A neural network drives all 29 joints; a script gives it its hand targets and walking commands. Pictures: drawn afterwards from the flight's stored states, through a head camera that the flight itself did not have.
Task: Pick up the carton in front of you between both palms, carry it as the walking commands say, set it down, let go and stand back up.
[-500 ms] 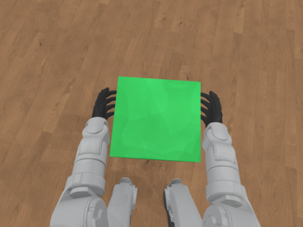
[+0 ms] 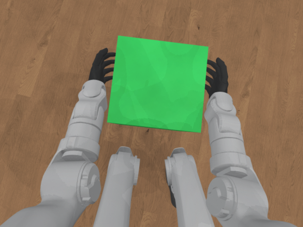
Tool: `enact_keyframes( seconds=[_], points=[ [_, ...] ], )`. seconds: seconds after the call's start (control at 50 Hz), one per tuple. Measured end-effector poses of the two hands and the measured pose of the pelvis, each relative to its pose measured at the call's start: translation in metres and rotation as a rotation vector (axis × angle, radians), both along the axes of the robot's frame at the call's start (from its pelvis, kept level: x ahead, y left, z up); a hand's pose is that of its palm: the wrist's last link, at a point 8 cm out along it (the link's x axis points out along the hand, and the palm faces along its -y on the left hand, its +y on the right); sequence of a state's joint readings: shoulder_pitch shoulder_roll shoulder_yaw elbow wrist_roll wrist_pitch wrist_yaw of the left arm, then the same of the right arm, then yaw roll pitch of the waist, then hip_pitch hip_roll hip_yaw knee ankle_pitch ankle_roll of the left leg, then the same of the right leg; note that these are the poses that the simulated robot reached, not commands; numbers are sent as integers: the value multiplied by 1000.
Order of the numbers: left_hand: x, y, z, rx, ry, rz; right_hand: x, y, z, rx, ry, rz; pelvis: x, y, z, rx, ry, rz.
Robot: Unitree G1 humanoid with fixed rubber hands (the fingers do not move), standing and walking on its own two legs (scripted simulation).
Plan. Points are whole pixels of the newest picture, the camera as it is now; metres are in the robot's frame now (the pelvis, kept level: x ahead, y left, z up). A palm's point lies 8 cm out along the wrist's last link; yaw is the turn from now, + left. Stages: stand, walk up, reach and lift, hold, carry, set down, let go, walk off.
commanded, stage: set down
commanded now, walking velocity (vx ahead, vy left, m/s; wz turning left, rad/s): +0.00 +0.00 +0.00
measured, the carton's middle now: (155, 93) +0.46 +0.00 -0.18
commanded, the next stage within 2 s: none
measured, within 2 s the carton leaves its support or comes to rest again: rests again in 1.08 s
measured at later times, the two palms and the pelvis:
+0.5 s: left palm (109, 84) +0.50 +0.15 -0.26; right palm (198, 97) +0.47 -0.15 -0.25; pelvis -0.02 +0.00 -0.11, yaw -1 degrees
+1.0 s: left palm (111, 88) +0.50 +0.15 -0.29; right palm (195, 99) +0.47 -0.15 -0.29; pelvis -0.02 +0.00 -0.13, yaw -1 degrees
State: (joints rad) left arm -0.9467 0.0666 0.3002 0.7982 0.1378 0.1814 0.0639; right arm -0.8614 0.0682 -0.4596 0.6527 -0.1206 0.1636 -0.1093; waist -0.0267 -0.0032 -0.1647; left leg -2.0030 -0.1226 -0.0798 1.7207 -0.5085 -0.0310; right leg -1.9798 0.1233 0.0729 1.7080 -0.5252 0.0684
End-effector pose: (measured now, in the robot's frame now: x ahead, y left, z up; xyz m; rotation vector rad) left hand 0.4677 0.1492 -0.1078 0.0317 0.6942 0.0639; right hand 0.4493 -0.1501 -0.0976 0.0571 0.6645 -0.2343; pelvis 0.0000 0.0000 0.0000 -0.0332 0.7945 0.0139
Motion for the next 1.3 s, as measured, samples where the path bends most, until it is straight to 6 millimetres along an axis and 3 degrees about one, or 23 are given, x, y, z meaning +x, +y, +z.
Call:
enact_keyframes(
  seconds=[0.44,0.54,1.12,1.3],
  points=[
    [31,0,-137,27,46,-55,19,0,-140,-11,51,-17,-17,0,-95,-12,-12,-4],
    [36,-1,-161,38,51,-72,22,-1,-164,-1,55,-27,-17,1,-111,-14,-54,-17],
    [31,-2,-192,47,109,-76,18,-4,-195,-13,109,6,-16,1,-135,-9,-143,-20],
    [33,-1,-193,36,106,-91,20,-5,-196,-10,104,33,-18,2,-139,-10,-155,-22]
  ],
)
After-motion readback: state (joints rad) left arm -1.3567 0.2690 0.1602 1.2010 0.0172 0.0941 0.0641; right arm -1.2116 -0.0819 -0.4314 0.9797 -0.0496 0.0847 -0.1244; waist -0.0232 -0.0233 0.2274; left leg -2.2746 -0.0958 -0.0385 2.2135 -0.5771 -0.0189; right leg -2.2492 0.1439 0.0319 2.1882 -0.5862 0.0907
